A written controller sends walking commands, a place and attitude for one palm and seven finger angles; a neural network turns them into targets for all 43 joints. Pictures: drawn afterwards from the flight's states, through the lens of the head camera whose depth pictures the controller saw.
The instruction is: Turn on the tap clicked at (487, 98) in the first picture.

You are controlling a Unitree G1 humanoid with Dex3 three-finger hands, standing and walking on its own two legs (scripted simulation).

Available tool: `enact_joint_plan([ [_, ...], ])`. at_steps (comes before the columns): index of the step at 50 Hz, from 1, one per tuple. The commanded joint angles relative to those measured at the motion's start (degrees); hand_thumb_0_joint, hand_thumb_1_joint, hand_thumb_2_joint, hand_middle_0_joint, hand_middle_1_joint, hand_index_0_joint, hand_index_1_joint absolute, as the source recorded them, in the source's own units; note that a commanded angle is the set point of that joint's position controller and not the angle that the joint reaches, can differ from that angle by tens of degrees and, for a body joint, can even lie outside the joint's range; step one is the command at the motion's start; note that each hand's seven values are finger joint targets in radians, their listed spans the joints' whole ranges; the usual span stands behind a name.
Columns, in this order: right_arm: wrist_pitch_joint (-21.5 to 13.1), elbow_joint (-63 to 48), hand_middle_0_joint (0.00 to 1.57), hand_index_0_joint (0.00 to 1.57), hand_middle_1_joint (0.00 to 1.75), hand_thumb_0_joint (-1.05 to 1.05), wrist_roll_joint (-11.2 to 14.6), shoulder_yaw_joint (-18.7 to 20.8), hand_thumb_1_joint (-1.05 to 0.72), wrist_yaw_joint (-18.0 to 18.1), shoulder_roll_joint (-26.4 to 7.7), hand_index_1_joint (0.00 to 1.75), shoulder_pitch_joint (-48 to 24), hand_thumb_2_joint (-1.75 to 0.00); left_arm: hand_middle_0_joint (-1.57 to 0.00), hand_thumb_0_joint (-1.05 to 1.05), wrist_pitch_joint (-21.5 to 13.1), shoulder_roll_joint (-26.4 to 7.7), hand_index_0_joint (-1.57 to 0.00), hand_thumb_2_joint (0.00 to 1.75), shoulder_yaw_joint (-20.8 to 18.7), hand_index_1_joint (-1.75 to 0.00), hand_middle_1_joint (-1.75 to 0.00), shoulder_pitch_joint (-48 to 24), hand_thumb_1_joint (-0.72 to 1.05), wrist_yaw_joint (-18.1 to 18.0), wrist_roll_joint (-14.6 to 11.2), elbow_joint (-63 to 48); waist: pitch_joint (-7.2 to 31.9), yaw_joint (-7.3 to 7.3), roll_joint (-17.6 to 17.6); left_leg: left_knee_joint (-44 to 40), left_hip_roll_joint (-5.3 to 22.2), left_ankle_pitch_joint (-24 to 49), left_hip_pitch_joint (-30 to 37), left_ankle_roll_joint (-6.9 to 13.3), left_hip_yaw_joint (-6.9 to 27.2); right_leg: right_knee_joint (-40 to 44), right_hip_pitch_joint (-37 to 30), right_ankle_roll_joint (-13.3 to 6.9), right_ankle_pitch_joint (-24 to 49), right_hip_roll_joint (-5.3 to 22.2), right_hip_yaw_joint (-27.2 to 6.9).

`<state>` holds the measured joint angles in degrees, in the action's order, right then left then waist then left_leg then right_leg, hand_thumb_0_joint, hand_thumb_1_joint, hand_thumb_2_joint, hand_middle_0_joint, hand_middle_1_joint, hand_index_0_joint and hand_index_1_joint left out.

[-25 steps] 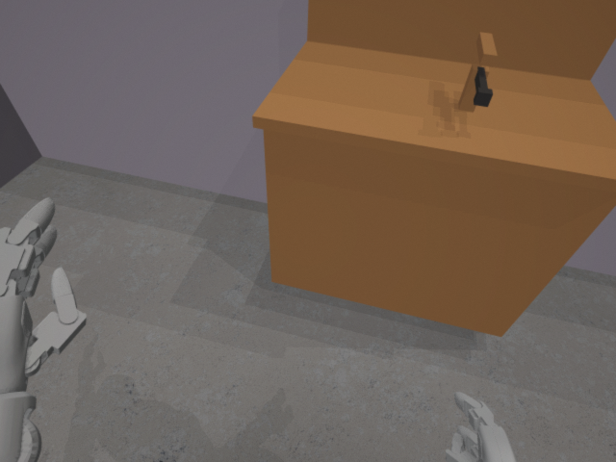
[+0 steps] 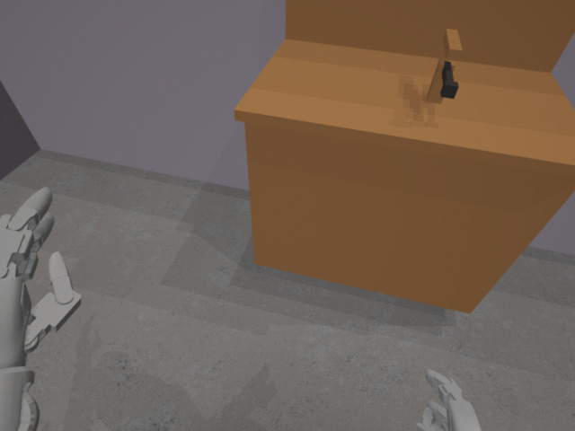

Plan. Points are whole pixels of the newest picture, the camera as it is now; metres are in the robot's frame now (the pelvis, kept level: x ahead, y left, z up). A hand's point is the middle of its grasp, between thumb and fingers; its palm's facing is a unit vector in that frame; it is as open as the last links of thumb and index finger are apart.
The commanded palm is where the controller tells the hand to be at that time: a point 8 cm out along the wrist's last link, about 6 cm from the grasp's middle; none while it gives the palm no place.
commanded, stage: turn to face it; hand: left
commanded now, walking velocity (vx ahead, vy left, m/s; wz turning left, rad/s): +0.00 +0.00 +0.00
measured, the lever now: (449, 89) +0.80 -0.30 +0.12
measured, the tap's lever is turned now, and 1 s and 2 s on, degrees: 0 0 0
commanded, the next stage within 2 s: take the last steps up to it in 1.00 s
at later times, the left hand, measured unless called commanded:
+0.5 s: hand (131, 288) +0.23 +0.19 +0.15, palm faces +0.27 -0.89 -0.37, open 7.4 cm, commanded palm +0.18 +0.24 +0.18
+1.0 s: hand (234, 282) +0.24 +0.08 +0.16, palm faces -0.05 -0.89 -0.46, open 7.4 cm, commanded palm +0.21 +0.16 +0.18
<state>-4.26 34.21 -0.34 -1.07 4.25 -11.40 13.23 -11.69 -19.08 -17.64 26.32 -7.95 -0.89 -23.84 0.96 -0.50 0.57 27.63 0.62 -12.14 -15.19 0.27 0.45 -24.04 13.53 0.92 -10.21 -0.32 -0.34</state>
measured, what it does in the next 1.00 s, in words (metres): lifts its left foot, turning right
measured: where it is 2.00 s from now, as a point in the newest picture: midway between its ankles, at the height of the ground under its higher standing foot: outside the picture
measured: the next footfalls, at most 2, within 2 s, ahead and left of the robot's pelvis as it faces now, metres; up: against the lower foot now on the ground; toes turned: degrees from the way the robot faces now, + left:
left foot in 1.14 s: +0.02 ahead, +0.09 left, +0.00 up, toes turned -25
right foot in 1.52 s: -0.06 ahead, -0.21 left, +0.00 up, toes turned -44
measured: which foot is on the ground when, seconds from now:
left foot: down 0.00-0.80, up 0.82-1.00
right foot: down 0.00-1.00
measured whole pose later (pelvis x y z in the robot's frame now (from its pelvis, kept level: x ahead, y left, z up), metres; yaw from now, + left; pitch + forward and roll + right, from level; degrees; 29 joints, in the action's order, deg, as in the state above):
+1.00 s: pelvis -0.06 -0.03 -0.01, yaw -26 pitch +1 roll +2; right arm -1.1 32.0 -0.3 -0.1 1.3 -12.1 10.9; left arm -12.5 -20.9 -19.9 28.2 -7.3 -1.8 -27.5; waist -2.1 1.1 0.1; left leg 59.3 2.4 -24.9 -26.2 -3.4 -1.9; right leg -33.2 23.3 -4.1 -10.6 -3.5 -2.1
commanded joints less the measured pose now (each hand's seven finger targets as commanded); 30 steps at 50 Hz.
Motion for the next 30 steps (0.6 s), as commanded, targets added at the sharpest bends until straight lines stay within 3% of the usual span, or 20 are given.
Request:
enact_joint_plan([
  [1,-2.94,-8.93,0.20,0.20,0.30,0.00,0.23,2.50,-0.90,0.80,-6.85,0.30,-5.96,-0.90,-0.20,0.00,-3.79,-9.72,-0.20,0.90,-6.33,-0.30,-0.30,-3.80,0.90,-0.88,-0.37,-13.13,5.59,0.30,2.31,-6.41,2.27,2.96,-3.15,0.00,1.45,2.33,-7.07,-0.66,4.68,1.20,-1.77],
  [5,-2.75,-9.46,0.20,0.20,0.30,0.00,0.29,3.04,-0.90,0.66,-7.29,0.30,-6.48,-0.90,-0.20,0.00,-3.46,-10.26,-0.20,0.90,-7.21,-0.30,-0.30,-4.74,0.90,-0.90,-0.53,-12.85,4.39,0.08,1.96,-5.23,3.66,0.91,-1.14,-0.63,-0.31,2.37,-1.63,-1.16,4.18,0.60,-4.94],
  [8,-2.32,-9.89,0.20,0.20,0.30,0.00,0.45,3.09,-0.90,0.34,-7.23,0.30,-6.41,-0.90,-0.20,0.00,-3.21,-8.51,-0.20,0.90,-5.65,-0.30,-0.30,-6.11,0.90,-1.03,-0.41,-12.04,3.11,-0.23,2.48,-5.22,5.68,-2.14,-2.23,-0.35,-0.05,-0.16,1.23,-1.25,2.31,0.33,-6.36],
  [13,-1.80,-10.92,0.20,0.20,0.30,0.00,0.66,3.59,-0.90,0.05,-7.29,0.30,-6.76,-0.90,-0.20,0.00,-2.77,-8.30,-0.20,0.90,-5.80,-0.30,-0.30,-7.64,0.90,-1.34,-0.39,-13.56,4.22,-0.73,2.92,-3.42,7.99,-8.24,-2.44,0.51,-0.23,-4.61,5.36,-1.65,-0.67,0.27,-8.91],
  [15,-1.54,-11.24,0.20,0.20,0.30,0.00,0.63,3.76,-0.90,0.06,-7.27,0.30,-7.30,-0.90,-0.20,0.00,-2.59,-9.83,-0.20,0.90,-7.51,-0.30,-0.30,-7.04,0.90,-1.52,-0.53,-14.82,4.97,-1.00,2.91,-2.18,8.64,-9.21,-1.80,0.66,-0.58,-6.06,7.28,-1.75,-0.49,0.33,-9.85],
  [18,-0.75,-11.85,0.20,0.20,0.30,0.00,0.59,3.71,-0.90,-0.39,-6.74,0.30,-6.83,-0.90,-0.20,0.00,-2.46,-9.65,-0.20,0.90,-7.69,-0.30,-0.30,-5.90,0.90,-1.43,-0.72,-15.85,5.08,-0.83,0.22,1.92,7.57,-11.10,-2.27,0.41,-1.72,-5.76,9.82,-2.85,-1.77,2.06,-13.49],
  [20,-0.41,-11.72,0.20,0.20,0.30,0.00,0.39,4.02,-0.90,-0.61,-6.57,0.30,-6.95,-0.90,-0.20,0.00,-2.57,-11.45,-0.20,0.90,-9.80,-0.30,-0.30,-4.73,0.90,-1.67,-0.94,-16.85,5.54,-0.80,-1.86,5.39,5.94,-12.68,-0.04,-0.35,-3.37,-2.77,13.52,-3.93,-3.12,3.56,-17.76],
  [24,0.65,-11.49,0.20,0.20,0.30,0.00,0.27,3.69,-0.90,-1.41,-5.80,0.30,-6.45,-0.90,-0.20,0.00,-2.86,-11.10,-0.20,0.90,-10.01,-0.30,-0.30,-2.83,0.90,-1.77,-1.11,-17.51,6.44,-0.32,-4.54,7.48,4.64,-11.84,1.16,-1.14,-3.41,-1.07,13.97,-5.68,-3.15,5.71,-22.91],
  [25,0.64,-11.44,0.20,0.20,0.30,0.00,0.30,3.88,-0.90,-1.39,-6.03,0.30,-7.09,-0.90,-0.20,0.00,-2.87,-11.67,-0.20,0.90,-10.94,-0.30,-0.30,-2.49,0.90,-1.86,-1.26,-17.62,6.50,-0.45,-3.72,6.88,5.00,-10.96,3.51,-1.12,-3.60,-1.20,16.07,-5.38,-3.08,4.84,-22.95],
  [26,0.80,-11.46,0.20,0.20,0.30,0.00,0.19,3.53,-0.90,-1.36,-5.88,0.30,-6.76,-0.90,-0.20,0.00,-3.00,-11.04,-0.20,0.90,-10.31,-0.30,-0.30,-2.63,0.90,-1.76,-1.24,-18.27,6.72,-0.27,-3.10,4.15,6.30,-9.52,3.61,-0.64,-2.29,-3.57,15.09,-4.85,-1.78,4.00,-20.82],
  [28,1.06,-11.94,0.20,0.20,0.30,0.00,0.63,3.75,-0.90,-1.07,-6.65,0.30,-7.20,-0.90,-0.20,0.00,-3.13,-10.72,-0.20,0.90,-10.48,-0.30,-0.30,-2.09,0.90,-1.55,-1.39,-18.08,6.70,-0.62,2.12,0.86,10.43,-7.64,5.33,1.27,0.96,-10.17,18.05,-2.73,-3.47,-0.14,-15.99],
  [29,1.01,-12.05,0.20,0.20,0.30,0.00,0.71,3.80,-0.90,-0.69,-6.87,0.30,-7.75,-0.90,-0.20,0.00,-3.14,-10.64,-0.20,0.90,-10.78,-0.30,-0.30,-1.30,0.90,-1.41,-1.58,-17.28,6.34,-0.79,7.14,-2.57,14.98,-6.27,4.84,2.97,3.77,-17.20,18.73,-1.36,-5.31,-2.23,-11.94],
  [30,0.51,-12.25,0.20,0.20,0.30,0.00,1.01,3.92,-0.90,-0.34,-6.67,0.30,-8.10,-0.90,-0.20,0.00,-3.05,-11.20,-0.20,0.90,-11.43,-0.30,-0.30,-1.12,0.90,-1.36,-1.76,-17.24,6.87,-1.03,11.97,-6.39,20.52,-3.61,4.89,5.04,6.20,-27.17,19.41,0.23,-12.49,-3.11,-7.27],
])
